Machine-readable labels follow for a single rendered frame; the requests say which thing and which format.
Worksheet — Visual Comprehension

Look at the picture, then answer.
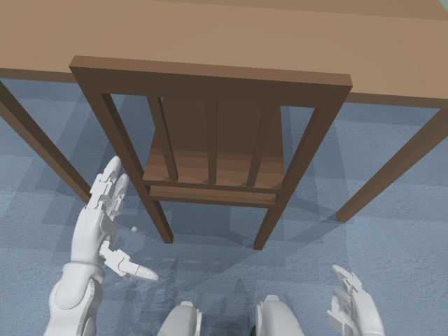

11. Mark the left robot forearm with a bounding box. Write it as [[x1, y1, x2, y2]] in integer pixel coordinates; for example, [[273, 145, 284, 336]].
[[43, 261, 105, 336]]

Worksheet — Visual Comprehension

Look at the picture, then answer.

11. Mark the robot right thigh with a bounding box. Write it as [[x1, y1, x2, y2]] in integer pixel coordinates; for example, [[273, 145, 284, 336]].
[[255, 300, 306, 336]]

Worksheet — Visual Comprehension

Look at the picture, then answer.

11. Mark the left robot hand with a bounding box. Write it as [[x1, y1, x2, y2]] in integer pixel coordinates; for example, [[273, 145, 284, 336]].
[[71, 156, 159, 282]]

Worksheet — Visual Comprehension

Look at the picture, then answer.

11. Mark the right robot hand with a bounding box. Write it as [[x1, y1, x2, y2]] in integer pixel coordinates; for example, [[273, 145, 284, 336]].
[[327, 265, 385, 336]]

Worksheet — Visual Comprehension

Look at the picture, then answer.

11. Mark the chair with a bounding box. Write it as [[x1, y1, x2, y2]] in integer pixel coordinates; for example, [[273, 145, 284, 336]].
[[69, 55, 353, 250]]

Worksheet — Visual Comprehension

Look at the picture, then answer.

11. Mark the robot right shin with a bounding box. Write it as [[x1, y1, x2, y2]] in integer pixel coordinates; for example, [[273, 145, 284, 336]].
[[264, 295, 279, 302]]

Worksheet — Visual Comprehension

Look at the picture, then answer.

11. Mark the table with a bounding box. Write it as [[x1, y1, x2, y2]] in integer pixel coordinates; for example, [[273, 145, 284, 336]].
[[0, 0, 448, 222]]

